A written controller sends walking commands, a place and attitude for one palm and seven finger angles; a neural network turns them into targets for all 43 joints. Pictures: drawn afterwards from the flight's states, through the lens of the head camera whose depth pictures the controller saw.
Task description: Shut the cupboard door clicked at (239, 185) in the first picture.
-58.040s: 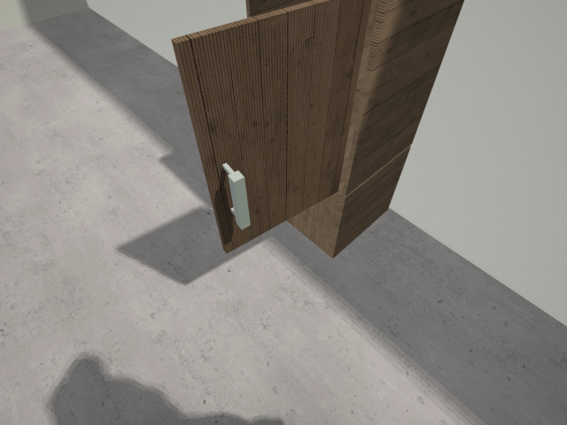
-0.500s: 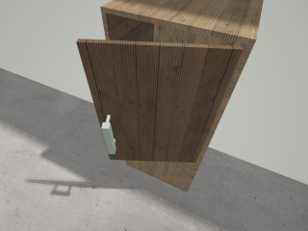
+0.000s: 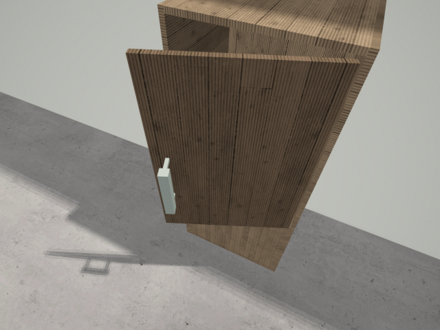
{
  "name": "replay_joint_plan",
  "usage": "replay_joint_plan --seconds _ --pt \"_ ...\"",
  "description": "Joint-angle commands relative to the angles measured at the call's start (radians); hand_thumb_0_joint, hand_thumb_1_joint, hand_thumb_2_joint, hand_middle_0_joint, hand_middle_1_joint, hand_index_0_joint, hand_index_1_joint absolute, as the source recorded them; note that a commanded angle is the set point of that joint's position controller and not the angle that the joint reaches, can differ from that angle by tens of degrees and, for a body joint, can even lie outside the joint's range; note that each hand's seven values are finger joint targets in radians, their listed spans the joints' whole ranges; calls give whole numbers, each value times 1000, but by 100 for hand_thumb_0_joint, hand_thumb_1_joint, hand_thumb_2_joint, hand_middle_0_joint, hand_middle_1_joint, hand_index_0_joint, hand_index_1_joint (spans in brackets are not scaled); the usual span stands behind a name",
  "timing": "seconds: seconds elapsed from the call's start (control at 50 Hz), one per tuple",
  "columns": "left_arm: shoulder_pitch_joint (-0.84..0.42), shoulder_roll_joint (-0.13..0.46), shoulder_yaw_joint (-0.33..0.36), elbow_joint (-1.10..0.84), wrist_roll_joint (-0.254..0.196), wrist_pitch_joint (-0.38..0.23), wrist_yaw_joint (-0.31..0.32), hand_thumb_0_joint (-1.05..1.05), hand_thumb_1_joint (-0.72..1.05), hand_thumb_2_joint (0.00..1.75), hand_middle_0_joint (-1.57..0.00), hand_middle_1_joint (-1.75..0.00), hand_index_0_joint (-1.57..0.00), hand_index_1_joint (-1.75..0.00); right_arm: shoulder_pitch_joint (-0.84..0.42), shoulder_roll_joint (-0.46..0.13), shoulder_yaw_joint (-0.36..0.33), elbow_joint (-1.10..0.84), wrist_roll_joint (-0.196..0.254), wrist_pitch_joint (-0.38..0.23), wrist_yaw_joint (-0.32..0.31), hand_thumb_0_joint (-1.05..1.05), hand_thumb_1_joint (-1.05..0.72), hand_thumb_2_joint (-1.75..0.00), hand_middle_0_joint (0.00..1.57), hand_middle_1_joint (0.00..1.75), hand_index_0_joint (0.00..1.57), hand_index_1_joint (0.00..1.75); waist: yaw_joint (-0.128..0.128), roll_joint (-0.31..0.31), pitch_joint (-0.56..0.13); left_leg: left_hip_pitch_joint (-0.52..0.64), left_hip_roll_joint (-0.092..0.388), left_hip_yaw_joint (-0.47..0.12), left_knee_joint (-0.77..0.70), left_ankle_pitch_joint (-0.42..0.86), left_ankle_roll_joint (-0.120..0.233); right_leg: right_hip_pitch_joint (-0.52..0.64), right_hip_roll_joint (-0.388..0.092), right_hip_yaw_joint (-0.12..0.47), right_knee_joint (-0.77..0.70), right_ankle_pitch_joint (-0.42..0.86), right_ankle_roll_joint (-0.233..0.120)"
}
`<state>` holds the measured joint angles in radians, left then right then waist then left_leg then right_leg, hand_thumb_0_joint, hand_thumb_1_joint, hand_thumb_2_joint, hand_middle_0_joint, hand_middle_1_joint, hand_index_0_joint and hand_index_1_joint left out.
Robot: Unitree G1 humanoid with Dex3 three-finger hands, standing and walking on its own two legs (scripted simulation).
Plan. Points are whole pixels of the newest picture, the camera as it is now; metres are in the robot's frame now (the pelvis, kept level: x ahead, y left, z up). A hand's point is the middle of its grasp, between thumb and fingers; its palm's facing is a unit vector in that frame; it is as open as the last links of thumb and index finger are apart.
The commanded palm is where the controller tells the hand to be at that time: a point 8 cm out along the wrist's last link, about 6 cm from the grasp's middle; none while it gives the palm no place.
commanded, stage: come to a stop and stand still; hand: left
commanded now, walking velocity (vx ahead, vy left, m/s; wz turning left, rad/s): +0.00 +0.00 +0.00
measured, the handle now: (168, 186) +0.48 +0.17 -0.09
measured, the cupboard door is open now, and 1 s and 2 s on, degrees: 23 23 23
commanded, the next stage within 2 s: look again from close up in 1.98 s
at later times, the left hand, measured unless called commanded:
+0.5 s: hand out of the picture -0.10 +0.18 -0.17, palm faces +0.09 -0.98 -0.15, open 7.3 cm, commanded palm none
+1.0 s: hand out of the picture -0.11 +0.25 -0.17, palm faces +0.06 -0.98 -0.17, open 7.3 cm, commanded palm none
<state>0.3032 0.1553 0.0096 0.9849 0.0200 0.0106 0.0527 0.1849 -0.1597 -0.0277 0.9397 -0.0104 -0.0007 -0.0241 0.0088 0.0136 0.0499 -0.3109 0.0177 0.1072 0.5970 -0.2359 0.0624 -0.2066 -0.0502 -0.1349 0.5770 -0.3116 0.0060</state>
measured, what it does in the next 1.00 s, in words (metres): walks backwards: left foot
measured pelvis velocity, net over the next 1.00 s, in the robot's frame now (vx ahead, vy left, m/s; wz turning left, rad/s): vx -0.17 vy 0.06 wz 0.00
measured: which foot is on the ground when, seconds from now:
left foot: down 0.00-0.64, up 0.66-0.74, down 0.76-1.00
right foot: down 0.00-0.72, up 0.74-1.00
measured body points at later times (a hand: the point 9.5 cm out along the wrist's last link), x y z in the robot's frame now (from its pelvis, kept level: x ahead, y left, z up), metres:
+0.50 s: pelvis -0.07 +0.02 +0.01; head -0.08 +0.04 +0.46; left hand -0.10 +0.24 -0.16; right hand -0.06 -0.20 -0.14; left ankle +0.05 +0.08 -0.72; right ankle +0.00 -0.11 -0.72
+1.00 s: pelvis -0.17 +0.06 +0.00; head -0.21 +0.09 +0.45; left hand -0.11 +0.30 -0.15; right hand -0.19 -0.14 -0.15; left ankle -0.06 +0.12 -0.73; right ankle -0.22 -0.04 -0.70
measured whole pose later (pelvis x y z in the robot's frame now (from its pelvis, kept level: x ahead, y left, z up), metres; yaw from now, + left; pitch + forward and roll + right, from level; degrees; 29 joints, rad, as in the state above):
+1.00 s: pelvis -0.17 +0.06 +0.00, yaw +0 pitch -2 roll -2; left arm 0.30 0.19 0.05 0.94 0.02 0.04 0.03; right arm 0.38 -0.08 -0.03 1.06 -0.04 0.04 -0.03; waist -0.03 -0.04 -0.07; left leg -0.36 -0.06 0.04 0.49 -0.13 0.09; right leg -0.24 0.05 -0.03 0.78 -0.52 -0.05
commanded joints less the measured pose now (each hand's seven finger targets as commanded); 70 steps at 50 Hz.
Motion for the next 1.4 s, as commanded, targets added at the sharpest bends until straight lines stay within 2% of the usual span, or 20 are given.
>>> replay_joint_plan --seconds 0.0,0.4,0.58,0.62,0.66,0.7,0.72,0.76,0.78,0.84,0.92,0.98,1.02,1.04,1.1,1.22,1.28,1.3,1.34,1.38 --pt "47 105 18 -79 7 -4 -4 0 90 90 -20 -30 -20 -30 42 -112 -20 -71 -9 7 11 0 -90 -90 20 30 20 30 -9 -11 99 -99 86 -176 -218 -222 -2 -115 -54 126 -152 -163 -62" --pt "173 85 12 -14 2 -11 -14 0 90 90 -20 -30 -20 -30 150 -109 -11 34 -9 11 13 0 -90 -90 20 30 20 30 0 2 26 -76 68 -232 -325 -335 -16 -116 -3 185 -174 -206 -62" --pt "256 76 46 33 8 24 -9 0 90 90 -20 -30 -20 -30 134 -89 -38 58 -11 53 7 0 -90 -90 20 30 20 30 2 -77 10 -27 -35 -114 -111 -296 -64 -246 -5 192 -206 -325 -83" --pt "40 130 69 -38 15 27 8 0 90 90 -20 -30 -20 -30 283 -45 -66 82 -14 85 6 0 -90 -90 20 30 20 30 -110 -300 -21 265 -103 -49 506 -110 -79 -663 -222 377 -447 -461 -144" --pt "-301 165 82 -147 25 6 28 0 90 90 -20 -30 -20 -30 504 -50 -78 116 3 66 8 0 -90 -90 20 30 20 30 -258 -258 11 358 15 -206 668 -201 -42 -831 -246 313 -353 -252 -108" --pt "-172 92 57 -112 11 16 20 0 90 90 -20 -30 -20 -30 493 -2 -35 112 -3 27 16 0 -90 -90 20 30 20 30 -166 138 158 106 18 -193 -77 -270 -47 -615 -61 196 158 -256 -45" --pt "-35 17 46 -90 -3 22 21 0 90 90 -20 -30 -20 -30 416 -18 -24 81 -16 16 1 0 -90 -90 20 30 20 30 -96 364 202 -118 80 -324 -317 -329 -68 -512 79 141 420 -218 -20" --pt "113 27 64 -81 -5 36 7 0 90 90 -20 -30 -20 -30 138 -105 -19 -22 -23 7 -17 0 -90 -90 20 30 20 30 48 270 75 -410 250 -635 -497 -557 73 -274 79 244 730 -88 -15" --pt "103 56 70 -59 11 50 7 0 90 90 -20 -30 -20 -30 40 -121 -25 -45 -20 6 -18 0 -90 -90 20 30 20 30 65 292 74 -439 260 -727 -510 -699 72 -301 79 251 804 -69 -17" --pt "123 57 57 -29 10 44 -6 0 90 90 -20 -30 -20 -30 48 -110 -29 -25 -23 -6 -19 0 -90 -90 20 30 20 30 64 12 61 -362 197 -579 -445 -521 63 -254 65 215 694 -47 -22" --pt "201 56 45 -17 4 46 -21 0 90 90 -20 -30 -20 -30 179 -113 -37 45 -31 8 -18 0 -90 -90 20 30 20 30 5 139 -25 -91 150 -442 -519 -471 11 -49 121 65 213 -256 -54" --pt "303 38 43 19 -13 46 -24 0 90 90 -20 -30 -20 -30 218 -114 -42 76 -25 32 -11 0 -90 -90 20 30 20 30 27 37 65 -117 84 -319 -481 -353 -71 194 145 45 -287 -138 -94" --pt "266 108 55 0 1 35 -4 0 90 90 -20 -30 -20 -30 217 -21 -31 61 0 44 -13 0 -90 -90 20 30 20 30 6 -290 117 -207 -111 -49 64 -198 -124 115 -160 401 -500 -249 -204" --pt "103 144 53 -61 4 24 2 0 90 90 -20 -30 -20 -30 231 -41 -36 48 -10 40 -6 0 -90 -90 20 30 20 30 -58 -228 130 -187 -93 -69 311 -176 -89 -46 -278 437 -531 -205 -246" --pt "13 96 39 -85 -6 -42 -7 0 90 90 -20 -30 -20 -30 210 -78 -47 42 -10 25 29 0 -90 -90 20 30 20 30 -65 -115 162 -274 -9 -111 466 -42 -61 -89 -197 363 -500 -213 -210" --pt "143 147 57 -16 12 -51 -25 0 90 90 -20 -30 -20 -30 150 -53 -39 8 -11 -7 34 0 -90 -90 20 30 20 30 3 -108 70 -181 8 -52 173 -143 -42 29 -197 369 -424 -233 -220" --pt "143 143 56 8 9 -33 -35 0 90 90 -20 -30 -20 -30 218 -34 -23 42 -12 -21 22 0 -90 -90 20 30 20 30 -25 -128 66 105 -31 -1 -112 -82 -36 -131 -118 285 -301 -293 -155" --pt "156 113 49 15 6 -27 -39 0 90 90 -20 -30 -20 -30 265 -48 -17 68 -11 -28 11 0 -90 -90 20 30 20 30 -33 -58 57 215 -17 -30 -188 -87 -35 -188 -70 245 -199 -270 -125" --pt "165 29 30 -19 4 -24 -50 0 90 90 -20 -30 -20 -30 383 -193 -44 85 -17 -29 -7 0 -90 -90 20 30 20 30 -67 267 11 298 327 -512 -387 -353 93 -403 62 50 221 -253 -43" --pt "75 47 33 -36 20 -9 -52 0 90 90 -20 -30 -20 -30 329 -195 -41 95 -23 -23 -13 0 -90 -90 20 30 20 30 -59 178 58 91 357 -612 -491 -482 128 -405 19 148 484 -175 -60"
